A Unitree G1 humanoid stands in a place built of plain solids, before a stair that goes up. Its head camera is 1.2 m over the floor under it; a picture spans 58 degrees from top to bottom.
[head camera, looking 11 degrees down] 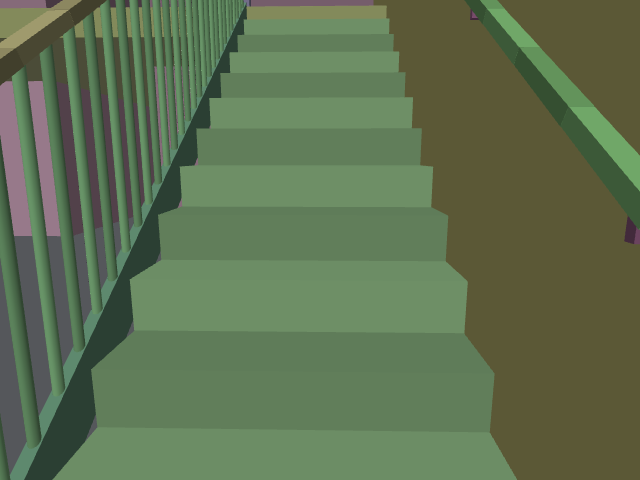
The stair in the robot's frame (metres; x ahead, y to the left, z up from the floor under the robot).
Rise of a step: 0.19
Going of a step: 0.30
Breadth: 1.20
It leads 1 degrees to the right of straight ahead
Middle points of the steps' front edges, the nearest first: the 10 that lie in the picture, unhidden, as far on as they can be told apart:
1.18 0.09 0.58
1.48 0.08 0.77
1.77 0.07 0.96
2.07 0.07 1.15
2.36 0.06 1.34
2.66 0.05 1.54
2.96 0.05 1.73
3.25 0.04 1.92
3.55 0.04 2.11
3.84 0.03 2.30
